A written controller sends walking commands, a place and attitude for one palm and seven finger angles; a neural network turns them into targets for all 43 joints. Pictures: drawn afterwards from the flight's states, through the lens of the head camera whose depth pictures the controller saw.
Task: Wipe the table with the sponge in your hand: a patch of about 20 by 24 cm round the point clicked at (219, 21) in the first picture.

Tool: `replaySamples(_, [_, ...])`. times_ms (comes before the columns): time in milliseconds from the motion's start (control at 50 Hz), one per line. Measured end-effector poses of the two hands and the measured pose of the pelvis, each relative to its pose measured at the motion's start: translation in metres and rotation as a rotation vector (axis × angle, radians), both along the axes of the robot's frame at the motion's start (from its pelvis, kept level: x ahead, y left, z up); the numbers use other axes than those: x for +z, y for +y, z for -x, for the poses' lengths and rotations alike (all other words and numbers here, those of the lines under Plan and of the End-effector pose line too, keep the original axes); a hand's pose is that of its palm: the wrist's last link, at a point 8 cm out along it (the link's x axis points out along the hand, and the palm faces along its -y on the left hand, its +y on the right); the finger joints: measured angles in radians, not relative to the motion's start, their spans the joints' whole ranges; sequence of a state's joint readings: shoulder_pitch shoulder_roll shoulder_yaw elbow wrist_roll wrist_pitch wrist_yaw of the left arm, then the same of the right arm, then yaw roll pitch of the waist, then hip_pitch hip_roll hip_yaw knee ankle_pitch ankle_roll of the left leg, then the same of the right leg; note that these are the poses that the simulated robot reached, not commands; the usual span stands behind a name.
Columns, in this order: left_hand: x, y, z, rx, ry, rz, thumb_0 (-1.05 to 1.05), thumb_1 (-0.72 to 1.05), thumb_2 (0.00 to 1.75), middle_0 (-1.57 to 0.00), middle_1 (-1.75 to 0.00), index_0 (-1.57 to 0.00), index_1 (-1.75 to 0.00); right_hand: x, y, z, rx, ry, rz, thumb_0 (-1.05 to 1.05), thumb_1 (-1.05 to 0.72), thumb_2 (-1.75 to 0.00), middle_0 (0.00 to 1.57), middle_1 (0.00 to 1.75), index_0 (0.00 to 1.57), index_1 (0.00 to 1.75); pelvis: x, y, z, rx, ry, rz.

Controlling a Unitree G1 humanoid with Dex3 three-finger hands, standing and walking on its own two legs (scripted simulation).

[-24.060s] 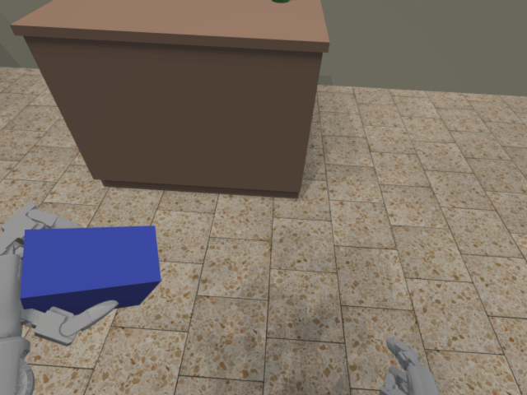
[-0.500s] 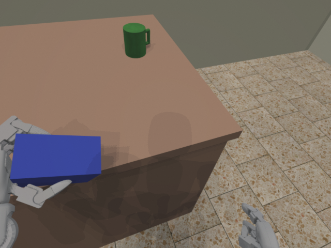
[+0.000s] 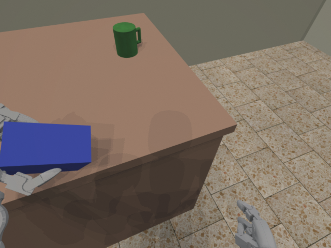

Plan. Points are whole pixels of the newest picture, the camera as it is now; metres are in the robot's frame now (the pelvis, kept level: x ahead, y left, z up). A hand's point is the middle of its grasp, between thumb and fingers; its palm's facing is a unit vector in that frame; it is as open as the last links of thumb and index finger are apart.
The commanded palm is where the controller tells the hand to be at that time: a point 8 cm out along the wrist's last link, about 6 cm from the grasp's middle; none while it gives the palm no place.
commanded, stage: come to a stop and stand still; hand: left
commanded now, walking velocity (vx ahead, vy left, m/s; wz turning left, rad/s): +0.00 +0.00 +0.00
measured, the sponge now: (60, 150) +0.25 +0.22 +0.15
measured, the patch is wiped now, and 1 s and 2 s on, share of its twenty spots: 0.00 0.00 0.00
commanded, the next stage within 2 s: look again from close up in 0.44 s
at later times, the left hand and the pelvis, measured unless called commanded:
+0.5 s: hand (29, 157) +0.23 +0.27 +0.16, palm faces +0.41 -0.86 -0.31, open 10.7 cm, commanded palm +0.17 +0.30 +0.18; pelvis +0.01 +0.01 +0.00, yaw +2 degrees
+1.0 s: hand (13, 151) +0.23 +0.28 +0.18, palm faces +0.42 -0.79 -0.45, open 10.7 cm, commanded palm +0.15 +0.31 +0.18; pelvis +0.00 +0.01 +0.00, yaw +4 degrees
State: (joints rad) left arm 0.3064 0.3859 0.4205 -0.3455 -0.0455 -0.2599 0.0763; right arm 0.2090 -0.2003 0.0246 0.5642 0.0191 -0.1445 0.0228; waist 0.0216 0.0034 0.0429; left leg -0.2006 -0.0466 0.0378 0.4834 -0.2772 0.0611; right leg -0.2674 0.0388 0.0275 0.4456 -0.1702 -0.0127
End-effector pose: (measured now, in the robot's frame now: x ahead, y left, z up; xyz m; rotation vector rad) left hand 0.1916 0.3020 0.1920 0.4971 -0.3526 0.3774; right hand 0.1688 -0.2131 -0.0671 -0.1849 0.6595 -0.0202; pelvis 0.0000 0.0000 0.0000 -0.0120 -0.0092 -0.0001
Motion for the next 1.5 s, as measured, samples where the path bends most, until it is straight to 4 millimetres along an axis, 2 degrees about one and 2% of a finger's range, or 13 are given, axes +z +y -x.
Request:
replaySamples(80, [-0.019, -0.015, 0.004, -0.059, 0.065, 0.054, -0.01, -0.55, 1.01, -0.67, -1.32, -0.68, -1.32, 0.001, -0.001, 0.001, -0.017, 0.013, 0.027, 0.02, -0.90, -0.90, 0.20, 0.30, 0.20, 0.30, 0.001, 0.003, -0.006, -0.002, 0.004, -0.001])
replaySamples(260, [-0.016, -0.002, 0.002, -0.030, 0.005, 0.074, -0.01, -0.56, 1.01, -0.67, -1.31, -0.69, -1.32, 0.006, 0.000, -0.017, 0.010, 0.025, 0.082, 0.02, -0.90, -0.90, 0.20, 0.30, 0.20, 0.30, 0.001, 0.005, -0.014, 0.020, -0.004, 0.009])
replaySamples(480, [-0.020, 0.004, 0.003, -0.019, 0.007, 0.104, -0.01, -0.55, 1.01, -0.67, -1.32, -0.69, -1.32, 0.021, 0.014, -0.035, 0.022, -0.033, 0.083, 0.02, -0.90, -0.90, 0.20, 0.30, 0.20, 0.30, 0.002, 0.011, -0.014, 0.025, -0.004, 0.013])
replaySamples(700, [-0.019, 0.011, 0.013, -0.004, 0.009, 0.101, -0.01, -0.55, 1.01, -0.67, -1.32, -0.68, -1.32, 0.013, 0.022, -0.021, 0.025, 0.016, 0.076, 0.02, -0.90, -0.90, 0.20, 0.30, 0.20, 0.30, 0.002, 0.017, -0.009, 0.031, -0.008, 0.014])
replaySamples(940, [-0.018, 0.010, 0.018, -0.002, 0.025, 0.078, -0.01, -0.55, 1.01, -0.67, -1.32, -0.68, -1.32, 0.005, 0.018, -0.005, 0.004, 0.054, 0.066, 0.02, -0.90, -0.90, 0.20, 0.30, 0.20, 0.30, 0.002, 0.017, -0.005, 0.035, -0.013, 0.013])
replaySamples(1000, [0.006, 0.019, 0.006, -0.018, -0.007, -0.081, -0.01, -0.55, 1.01, -0.67, -1.31, -0.69, -1.32, 0.000, 0.021, -0.002, 0.094, 0.076, 0.104, 0.02, -0.90, -0.90, 0.20, 0.30, 0.20, 0.30, -0.002, 0.011, -0.002, 0.073, -0.004, 0.004])
replaySamples(1080, [0.024, 0.044, -0.006, 0.082, 0.053, -0.027, -0.01, -0.55, 1.01, -0.68, -1.31, -0.69, -1.31, -0.011, 0.015, -0.007, 0.139, 0.097, 0.074, 0.02, -0.90, -0.90, 0.20, 0.30, 0.20, 0.30, -0.004, 0.005, 0.001, 0.048, -0.008, -0.017])
replaySamples(1120, [0.024, 0.039, -0.002, 0.099, 0.125, -0.024, -0.01, -0.55, 1.01, -0.67, -1.31, -0.69, -1.31, -0.011, 0.010, -0.012, 0.130, 0.070, 0.049, 0.02, -0.90, -0.90, 0.20, 0.30, 0.21, 0.30, -0.005, 0.003, 0.002, 0.033, -0.009, -0.018])
replaySamples(1220, [0.009, -0.007, 0.023, -0.008, 0.236, -0.104, -0.01, -0.55, 1.01, -0.67, -1.31, -0.69, -1.31, -0.006, -0.005, -0.024, 0.110, -0.004, 0.039, 0.02, -0.90, -0.90, 0.20, 0.30, 0.20, 0.30, -0.010, -0.007, 0.008, 0.028, -0.005, -0.025])
replaySamples(1260, [0.006, -0.017, 0.034, -0.018, 0.226, -0.126, -0.01, -0.55, 1.01, -0.68, -1.30, -0.69, -1.31, -0.006, -0.012, -0.028, 0.106, -0.018, 0.052, 0.02, -0.90, -0.90, 0.20, 0.30, 0.20, 0.30, -0.012, -0.015, 0.010, 0.036, -0.004, -0.028])
replaySamples(1380, [0.020, -0.009, 0.057, 0.209, 0.156, -0.190, -0.01, -0.56, 1.01, -0.68, -1.30, -0.70, -1.30, -0.016, -0.030, -0.033, 0.119, -0.009, 0.074, 0.01, -0.90, -0.90, 0.20, 0.30, 0.20, 0.30, -0.016, -0.039, 0.016, 0.079, -0.011, -0.026])
replaySamples(1440, [0.022, -0.005, 0.055, 0.297, 0.217, -0.204, -0.01, -0.56, 1.01, -0.68, -1.30, -0.70, -1.30, -0.023, -0.037, -0.033, 0.114, 0.005, 0.067, 0.02, -0.90, -0.90, 0.20, 0.30, 0.20, 0.30, -0.017, -0.048, 0.018, 0.092, -0.022, -0.028])
replaySamples(1500, [0.020, -0.015, 0.043, 0.292, 0.308, -0.243, -0.01, -0.55, 1.01, -0.68, -1.30, -0.69, -1.30, -0.028, -0.043, -0.032, 0.094, 0.007, 0.046, 0.02, -0.90, -0.90, 0.20, 0.30, 0.20, 0.30, -0.017, -0.056, 0.018, 0.089, -0.029, -0.031])
